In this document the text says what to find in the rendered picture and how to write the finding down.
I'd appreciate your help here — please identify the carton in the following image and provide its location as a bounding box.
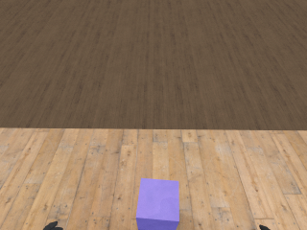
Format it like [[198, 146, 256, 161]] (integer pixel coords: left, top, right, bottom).
[[135, 178, 179, 230]]

